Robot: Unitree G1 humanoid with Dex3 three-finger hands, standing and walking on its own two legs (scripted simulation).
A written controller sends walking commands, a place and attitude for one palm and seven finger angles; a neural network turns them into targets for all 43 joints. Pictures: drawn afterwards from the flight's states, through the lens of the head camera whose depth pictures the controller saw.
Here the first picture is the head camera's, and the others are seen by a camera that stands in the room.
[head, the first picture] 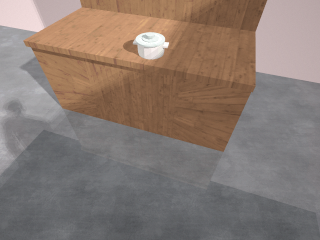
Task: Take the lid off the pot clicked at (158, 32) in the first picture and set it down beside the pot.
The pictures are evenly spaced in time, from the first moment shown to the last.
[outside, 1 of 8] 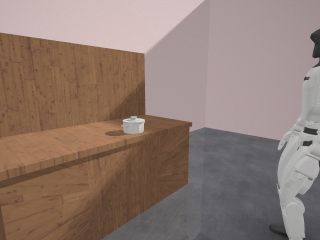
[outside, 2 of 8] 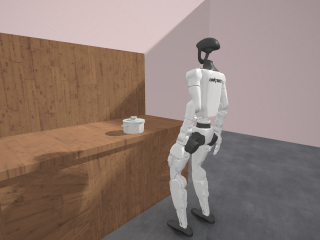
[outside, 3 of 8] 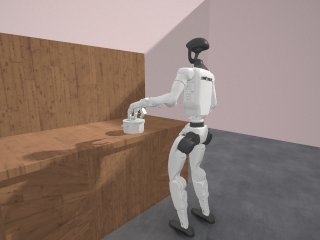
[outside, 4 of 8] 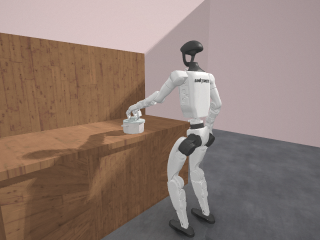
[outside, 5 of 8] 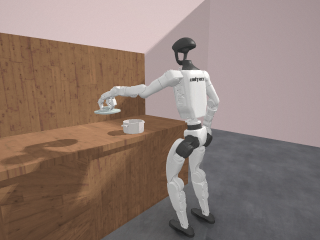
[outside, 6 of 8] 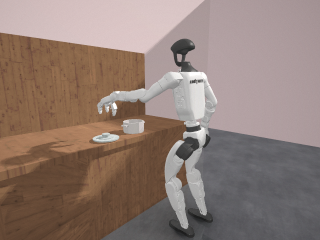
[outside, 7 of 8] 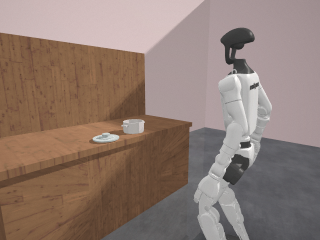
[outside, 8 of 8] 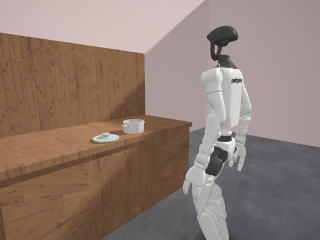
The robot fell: no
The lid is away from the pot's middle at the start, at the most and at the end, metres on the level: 0.00 0.28 0.27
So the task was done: yes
